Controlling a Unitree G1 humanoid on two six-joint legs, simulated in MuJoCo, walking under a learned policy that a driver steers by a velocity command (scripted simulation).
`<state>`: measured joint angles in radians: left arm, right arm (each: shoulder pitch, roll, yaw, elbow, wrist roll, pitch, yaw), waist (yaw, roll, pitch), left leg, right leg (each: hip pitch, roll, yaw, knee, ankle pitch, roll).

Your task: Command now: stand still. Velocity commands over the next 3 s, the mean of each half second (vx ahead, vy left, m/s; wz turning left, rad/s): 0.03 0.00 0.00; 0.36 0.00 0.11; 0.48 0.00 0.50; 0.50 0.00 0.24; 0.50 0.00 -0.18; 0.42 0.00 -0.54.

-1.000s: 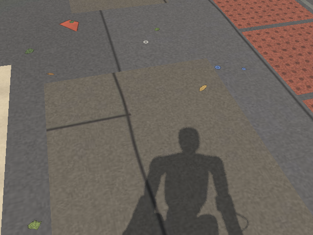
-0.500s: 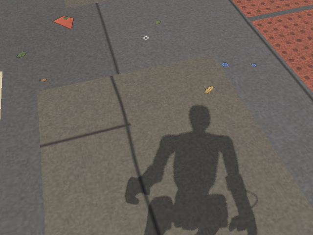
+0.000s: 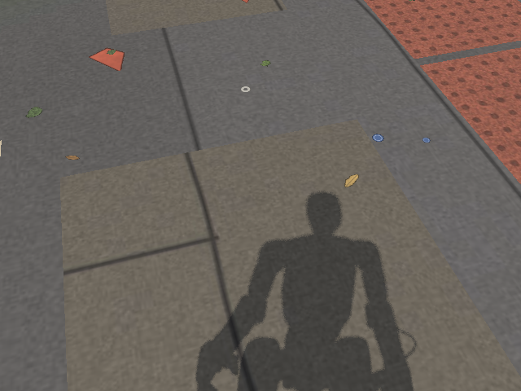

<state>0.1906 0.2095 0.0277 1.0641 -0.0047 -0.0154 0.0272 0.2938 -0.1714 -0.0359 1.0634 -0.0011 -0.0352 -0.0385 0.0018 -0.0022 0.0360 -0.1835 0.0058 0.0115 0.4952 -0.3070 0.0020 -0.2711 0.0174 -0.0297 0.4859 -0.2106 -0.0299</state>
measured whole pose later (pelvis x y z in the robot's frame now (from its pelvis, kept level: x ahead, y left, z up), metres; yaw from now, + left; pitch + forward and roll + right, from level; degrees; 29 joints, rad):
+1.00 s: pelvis +0.18 -0.02 +0.00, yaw +4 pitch +1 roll -1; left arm 0.44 0.17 0.02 1.12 0.02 -0.10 0.01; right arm 0.13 -0.23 -0.07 0.91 0.03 -0.07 0.01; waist 0.06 0.03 0.00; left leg -0.71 0.08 -0.02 0.87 -0.03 0.06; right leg 0.09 0.05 -0.12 0.20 -0.32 -0.05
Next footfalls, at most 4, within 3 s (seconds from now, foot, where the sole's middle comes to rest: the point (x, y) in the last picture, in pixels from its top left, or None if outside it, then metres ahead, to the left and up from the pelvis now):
1.18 left None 0.46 0.11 -0.77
1.68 right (266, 291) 0.77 0.01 -0.77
2.18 left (150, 252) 0.91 0.37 -0.77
2.72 right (202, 168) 1.26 0.23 -0.77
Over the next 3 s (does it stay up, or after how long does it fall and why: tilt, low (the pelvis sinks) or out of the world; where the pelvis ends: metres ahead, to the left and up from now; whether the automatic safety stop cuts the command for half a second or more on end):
stays up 1.21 0.30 0.01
